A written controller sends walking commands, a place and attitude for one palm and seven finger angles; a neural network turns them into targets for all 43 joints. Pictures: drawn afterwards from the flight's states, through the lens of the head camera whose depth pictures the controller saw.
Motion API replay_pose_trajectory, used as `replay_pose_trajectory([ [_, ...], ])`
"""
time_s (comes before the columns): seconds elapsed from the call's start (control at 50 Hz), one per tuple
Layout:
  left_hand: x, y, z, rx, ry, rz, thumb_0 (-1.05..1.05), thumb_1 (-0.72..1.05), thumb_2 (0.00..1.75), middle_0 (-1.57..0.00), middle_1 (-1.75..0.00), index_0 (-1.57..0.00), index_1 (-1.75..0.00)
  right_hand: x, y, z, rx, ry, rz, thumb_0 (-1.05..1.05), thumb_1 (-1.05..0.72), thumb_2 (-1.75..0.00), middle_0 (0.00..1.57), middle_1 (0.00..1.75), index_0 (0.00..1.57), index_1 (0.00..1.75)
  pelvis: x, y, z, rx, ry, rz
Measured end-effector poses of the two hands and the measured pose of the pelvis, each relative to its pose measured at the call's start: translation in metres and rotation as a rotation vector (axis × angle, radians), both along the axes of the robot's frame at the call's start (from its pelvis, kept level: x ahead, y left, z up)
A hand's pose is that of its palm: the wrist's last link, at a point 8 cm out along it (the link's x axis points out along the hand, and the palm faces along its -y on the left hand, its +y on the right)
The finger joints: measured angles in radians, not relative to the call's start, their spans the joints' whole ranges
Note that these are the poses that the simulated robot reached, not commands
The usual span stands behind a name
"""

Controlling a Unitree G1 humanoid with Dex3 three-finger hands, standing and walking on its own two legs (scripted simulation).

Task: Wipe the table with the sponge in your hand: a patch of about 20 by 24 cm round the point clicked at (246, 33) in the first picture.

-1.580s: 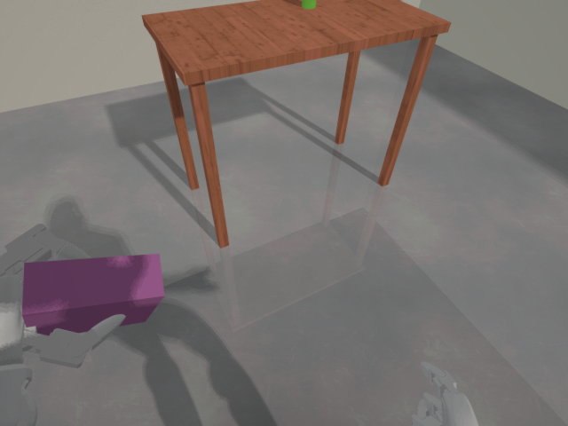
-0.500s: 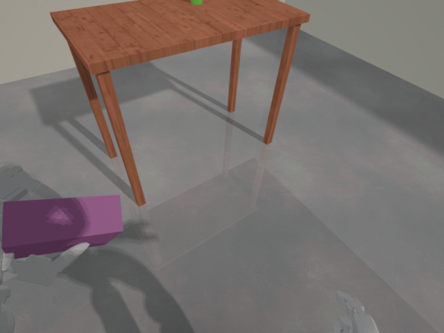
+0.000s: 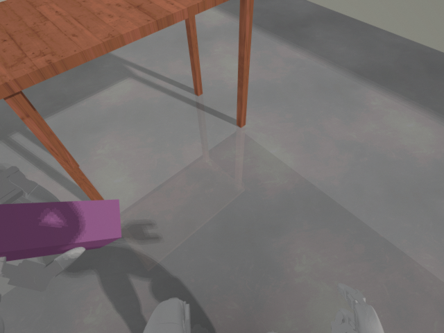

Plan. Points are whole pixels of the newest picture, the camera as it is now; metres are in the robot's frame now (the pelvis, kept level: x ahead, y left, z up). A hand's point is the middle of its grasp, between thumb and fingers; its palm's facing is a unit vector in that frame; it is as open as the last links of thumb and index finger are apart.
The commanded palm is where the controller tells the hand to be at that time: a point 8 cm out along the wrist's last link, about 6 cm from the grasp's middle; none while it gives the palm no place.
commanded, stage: walk to a spot facing it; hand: left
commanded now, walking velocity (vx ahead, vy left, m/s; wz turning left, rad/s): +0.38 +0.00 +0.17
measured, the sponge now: (76, 229) +0.23 +0.19 +0.15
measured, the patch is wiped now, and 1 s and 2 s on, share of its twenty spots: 0.00 0.00 0.00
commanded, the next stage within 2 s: turn to face it in 0.78 s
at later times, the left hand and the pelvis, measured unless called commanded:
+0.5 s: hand (80, 128) +0.37 +0.21 +0.19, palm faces +0.41 -0.77 -0.48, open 9.3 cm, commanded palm +0.31 +0.26 +0.19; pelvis +0.16 -0.03 +0.00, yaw +2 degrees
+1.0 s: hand (101, 89) +0.47 +0.21 +0.18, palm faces +0.54 -0.69 -0.47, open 9.3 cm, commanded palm +0.39 +0.24 +0.19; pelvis +0.29 -0.07 -0.01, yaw +13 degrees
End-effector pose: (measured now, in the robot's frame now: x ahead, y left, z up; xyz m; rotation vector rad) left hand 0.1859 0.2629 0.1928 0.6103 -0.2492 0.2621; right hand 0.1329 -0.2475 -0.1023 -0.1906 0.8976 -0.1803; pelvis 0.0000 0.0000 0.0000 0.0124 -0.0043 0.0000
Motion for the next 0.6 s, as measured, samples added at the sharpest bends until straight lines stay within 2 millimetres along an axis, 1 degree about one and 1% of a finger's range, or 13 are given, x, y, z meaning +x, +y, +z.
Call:
replay_pose_trajectory([
  [0.08,0.018,0.004,0.009,0.001,-0.025,0.022,0.00,-0.43,1.03,-0.82,-1.39,-0.82,-1.39,0.030,-0.010,0.016,-0.047,-0.012,0.015,0.01,-0.90,-0.90,0.20,0.30,0.20,0.30,0.027,-0.003,0.006,0.016,0.005,0.006],
  [0.14,0.034,0.012,0.009,-0.026,-0.064,0.054,0.00,-0.43,1.03,-0.82,-1.39,-0.82,-1.39,0.058,-0.010,0.024,-0.073,-0.038,0.032,0.01,-0.90,-0.90,0.20,0.30,0.20,0.30,0.051,-0.001,0.006,0.021,0.000,0.011],
  [0.18,0.048,0.019,0.005,-0.055,-0.095,0.074,0.00,-0.43,1.03,-0.82,-1.39,-0.82,-1.39,0.079,-0.005,0.027,-0.085,-0.065,0.041,0.01,-0.90,-0.90,0.20,0.30,0.20,0.30,0.068,0.003,0.003,0.022,-0.007,0.011],
  [0.22,0.064,0.025,-0.001,-0.073,-0.140,0.076,0.00,-0.43,1.03,-0.82,-1.39,-0.82,-1.39,0.102,0.000,0.026,-0.097,-0.115,0.045,0.01,-0.90,-0.90,0.20,0.30,0.20,0.30,0.085,0.008,-0.007,0.016,-0.015,-0.001],
  [0.26,0.084,0.028,-0.008,-0.094,-0.172,0.071,0.00,-0.43,1.03,-0.82,-1.39,-0.82,-1.39,0.124,0.008,0.024,-0.080,-0.157,0.038,0.01,-0.90,-0.90,0.20,0.30,0.20,0.30,0.095,0.009,-0.014,0.030,-0.031,0.001],
  [0.3,0.103,0.028,-0.011,-0.106,-0.163,0.067,0.00,-0.43,1.03,-0.82,-1.39,-0.82,-1.39,0.141,0.020,0.023,-0.041,-0.181,0.048,0.01,-0.90,-0.90,0.20,0.30,0.20,0.30,0.103,0.007,-0.013,0.028,-0.034,0.010],
  [0.34,0.118,0.024,-0.009,-0.101,-0.141,0.061,0.00,-0.43,1.03,-0.82,-1.39,-0.82,-1.39,0.155,0.032,0.025,0.006,-0.194,0.061,0.01,-0.90,-0.90,0.20,0.30,0.20,0.30,0.112,0.003,-0.010,0.018,-0.024,0.015],
  [0.38,0.125,0.015,-0.002,-0.083,-0.126,0.048,0.00,-0.43,1.03,-0.82,-1.39,-0.82,-1.39,0.165,0.041,0.026,0.049,-0.198,0.075,0.01,-0.90,-0.90,0.20,0.30,0.20,0.30,0.122,-0.002,-0.005,0.007,-0.012,0.013],
  [0.42,0.129,0.004,0.008,-0.062,-0.117,0.038,0.00,-0.43,1.03,-0.82,-1.39,-0.82,-1.39,0.174,0.046,0.025,0.085,-0.191,0.088,0.01,-0.90,-0.90,0.21,0.30,0.20,0.30,0.134,-0.008,0.000,-0.004,-0.001,0.013],
  [0.46,0.133,-0.006,0.015,-0.039,-0.107,0.042,0.00,-0.43,1.03,-0.82,-1.39,-0.82,-1.39,0.181,0.046,0.021,0.113,-0.171,0.100,0.01,-0.90,-0.90,0.21,0.30,0.20,0.30,0.147,-0.016,0.003,-0.012,0.006,0.018],
  [0.52,0.142,-0.019,0.018,-0.005,-0.089,0.085,0.00,-0.43,1.03,-0.82,-1.39,-0.82,-1.39,0.193,0.036,0.007,0.139,-0.127,0.116,0.01,-0.90,-0.90,0.21,0.30,0.21,0.30,0.168,-0.032,0.002,-0.015,0.007,0.037],
  [0.56,0.151,-0.026,0.013,0.012,-0.083,0.127,0.00,-0.43,1.03,-0.82,-1.39,-0.82,-1.39,0.204,0.023,-0.007,0.142,-0.099,0.125,0.01,-0.90,-0.90,0.21,0.31,0.21,0.30,0.182,-0.045,-0.006,-0.009,0.002,0.057],
  [0.6,0.162,-0.032,0.005,-0.013,-0.067,0.165,0.00,-0.43,1.03,-0.82,-1.39,-0.82,-1.39,0.215,0.006,-0.018,0.121,-0.052,0.142,0.01,-0.90,-0.90,0.21,0.31,0.21,0.30,0.194,-0.053,-0.008,-0.006,-0.007,0.087],
])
